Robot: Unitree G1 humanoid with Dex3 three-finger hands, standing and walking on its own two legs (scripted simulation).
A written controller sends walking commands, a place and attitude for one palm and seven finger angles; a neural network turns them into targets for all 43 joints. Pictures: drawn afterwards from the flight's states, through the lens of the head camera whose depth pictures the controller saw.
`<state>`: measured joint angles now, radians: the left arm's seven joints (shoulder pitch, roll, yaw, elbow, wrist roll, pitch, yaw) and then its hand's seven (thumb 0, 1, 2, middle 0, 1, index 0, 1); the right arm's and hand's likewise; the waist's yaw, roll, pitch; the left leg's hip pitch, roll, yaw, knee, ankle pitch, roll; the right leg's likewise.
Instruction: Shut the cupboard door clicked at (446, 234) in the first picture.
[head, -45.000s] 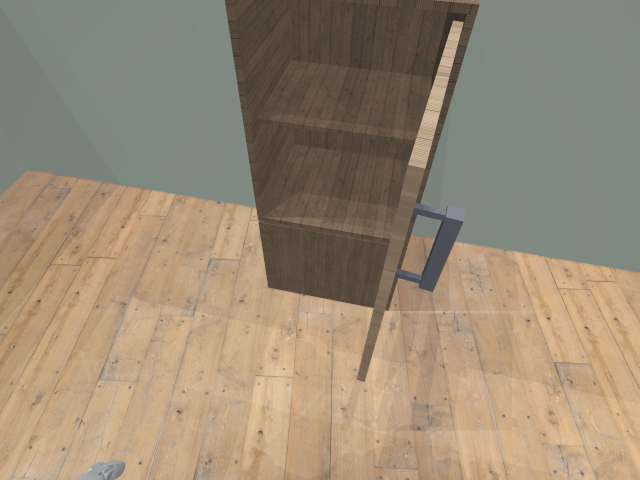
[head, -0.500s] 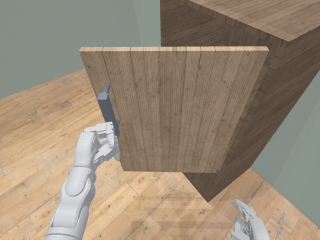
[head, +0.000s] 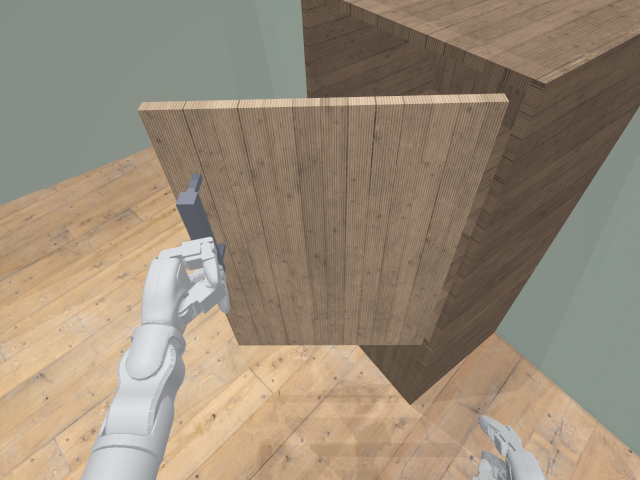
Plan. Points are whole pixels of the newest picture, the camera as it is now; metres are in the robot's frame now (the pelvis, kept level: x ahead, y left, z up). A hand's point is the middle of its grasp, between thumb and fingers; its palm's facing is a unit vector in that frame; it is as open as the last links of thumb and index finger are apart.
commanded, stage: bring the fist close to the handle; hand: left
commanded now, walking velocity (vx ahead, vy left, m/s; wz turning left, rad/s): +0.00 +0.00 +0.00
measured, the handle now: (206, 229) +0.43 +0.18 +0.08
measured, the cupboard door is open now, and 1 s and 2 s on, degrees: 53 43 27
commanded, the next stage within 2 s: push the door shut along its arc in 0.06 s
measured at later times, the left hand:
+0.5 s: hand (227, 261) +0.36 +0.14 +0.09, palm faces -0.05 -1.00 -0.04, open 3.1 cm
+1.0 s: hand (237, 229) +0.42 +0.14 +0.09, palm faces -0.17 -0.98 -0.03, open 3.1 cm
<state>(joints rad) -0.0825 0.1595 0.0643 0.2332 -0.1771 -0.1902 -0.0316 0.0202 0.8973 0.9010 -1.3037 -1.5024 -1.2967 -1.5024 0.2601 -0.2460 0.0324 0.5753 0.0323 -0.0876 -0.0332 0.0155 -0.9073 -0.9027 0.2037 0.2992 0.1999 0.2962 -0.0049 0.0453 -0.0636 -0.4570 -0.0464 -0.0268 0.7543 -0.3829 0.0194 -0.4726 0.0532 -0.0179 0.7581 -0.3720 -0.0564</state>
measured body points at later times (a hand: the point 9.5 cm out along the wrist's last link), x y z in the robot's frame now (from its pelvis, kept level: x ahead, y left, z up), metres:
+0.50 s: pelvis +0.00 +0.00 +0.00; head +0.03 -0.01 +0.45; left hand +0.36 +0.19 +0.10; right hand +0.15 -0.23 -0.10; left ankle +0.00 +0.11 -0.71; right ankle +0.01 -0.08 -0.71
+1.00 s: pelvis -0.01 +0.02 -0.01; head +0.04 +0.01 +0.44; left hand +0.42 +0.19 +0.10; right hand +0.08 -0.24 -0.13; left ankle +0.00 +0.11 -0.71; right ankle +0.01 -0.08 -0.71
